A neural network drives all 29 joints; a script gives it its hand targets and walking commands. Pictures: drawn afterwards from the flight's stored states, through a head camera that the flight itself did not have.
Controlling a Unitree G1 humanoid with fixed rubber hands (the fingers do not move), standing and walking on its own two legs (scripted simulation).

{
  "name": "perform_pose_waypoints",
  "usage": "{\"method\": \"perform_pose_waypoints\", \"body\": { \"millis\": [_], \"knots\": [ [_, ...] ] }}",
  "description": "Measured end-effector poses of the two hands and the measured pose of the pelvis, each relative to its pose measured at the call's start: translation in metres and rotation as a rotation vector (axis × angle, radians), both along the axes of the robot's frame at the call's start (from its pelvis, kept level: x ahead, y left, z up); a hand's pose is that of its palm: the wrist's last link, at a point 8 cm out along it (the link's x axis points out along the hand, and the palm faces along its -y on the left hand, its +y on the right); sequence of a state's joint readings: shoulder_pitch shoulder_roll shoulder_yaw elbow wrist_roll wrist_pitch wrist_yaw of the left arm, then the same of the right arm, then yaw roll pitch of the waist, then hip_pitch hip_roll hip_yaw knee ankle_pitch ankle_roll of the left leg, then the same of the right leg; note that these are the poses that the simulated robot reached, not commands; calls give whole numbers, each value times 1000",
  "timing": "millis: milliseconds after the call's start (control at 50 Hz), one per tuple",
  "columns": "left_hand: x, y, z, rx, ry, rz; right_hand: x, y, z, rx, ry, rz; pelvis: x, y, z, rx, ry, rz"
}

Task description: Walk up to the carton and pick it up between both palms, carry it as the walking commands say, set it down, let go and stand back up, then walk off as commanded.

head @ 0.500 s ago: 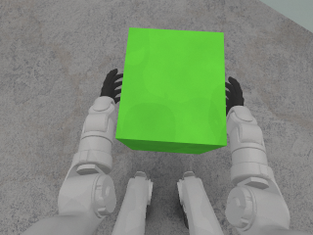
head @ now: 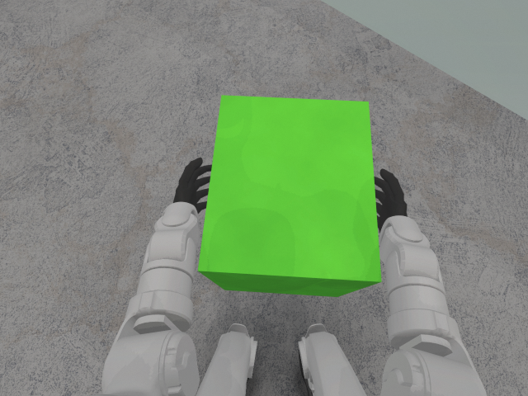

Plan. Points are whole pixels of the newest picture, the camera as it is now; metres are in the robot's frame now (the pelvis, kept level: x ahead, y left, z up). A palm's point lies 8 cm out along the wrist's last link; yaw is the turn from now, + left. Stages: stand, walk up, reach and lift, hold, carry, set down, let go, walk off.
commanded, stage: reach and lift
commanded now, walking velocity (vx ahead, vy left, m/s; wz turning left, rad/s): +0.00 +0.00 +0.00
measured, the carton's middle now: (286, 208) +0.42 -0.01 -0.11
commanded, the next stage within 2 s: none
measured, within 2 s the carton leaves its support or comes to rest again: neither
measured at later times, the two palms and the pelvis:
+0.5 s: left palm (173, 199) +0.38 +0.15 +0.03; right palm (415, 215) +0.36 -0.17 +0.03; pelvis +0.02 +0.00 +0.06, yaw +0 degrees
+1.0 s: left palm (153, 196) +0.36 +0.15 +0.10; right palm (446, 214) +0.34 -0.17 +0.10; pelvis +0.03 +0.00 +0.10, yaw +1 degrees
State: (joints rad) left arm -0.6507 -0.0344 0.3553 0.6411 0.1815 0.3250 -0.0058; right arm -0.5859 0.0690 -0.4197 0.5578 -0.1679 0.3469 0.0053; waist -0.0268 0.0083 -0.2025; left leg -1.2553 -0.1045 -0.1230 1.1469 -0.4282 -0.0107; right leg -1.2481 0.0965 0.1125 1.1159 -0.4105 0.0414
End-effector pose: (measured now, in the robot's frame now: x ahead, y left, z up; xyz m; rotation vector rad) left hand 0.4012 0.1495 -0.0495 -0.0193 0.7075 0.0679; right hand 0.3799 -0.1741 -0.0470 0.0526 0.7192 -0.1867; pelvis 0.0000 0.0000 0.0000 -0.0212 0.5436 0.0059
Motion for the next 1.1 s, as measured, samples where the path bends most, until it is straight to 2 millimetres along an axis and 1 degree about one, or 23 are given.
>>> {"method": "perform_pose_waypoints", "body": {
  "millis": [300, 520, 820, 1100],
  "knots": [
    [-13, 1, 48, 7, 5, -7, -13, 0, 48, -7, 6, 8, 12, 1, 40, 5, -100, 4],
    [-22, 0, 81, 12, 2, -11, -22, -1, 80, -5, 3, 11, 18, 1, 64, 11, -183, 0],
    [-37, -1, 125, 18, -9, -16, -36, -2, 123, -12, -8, 19, 27, -2, 89, 13, -323, 0],
    [-52, 2, 159, 19, -25, -10, -49, 0, 157, -15, -24, 29, 33, -2, 105, 18, -463, 12]
  ]
}}
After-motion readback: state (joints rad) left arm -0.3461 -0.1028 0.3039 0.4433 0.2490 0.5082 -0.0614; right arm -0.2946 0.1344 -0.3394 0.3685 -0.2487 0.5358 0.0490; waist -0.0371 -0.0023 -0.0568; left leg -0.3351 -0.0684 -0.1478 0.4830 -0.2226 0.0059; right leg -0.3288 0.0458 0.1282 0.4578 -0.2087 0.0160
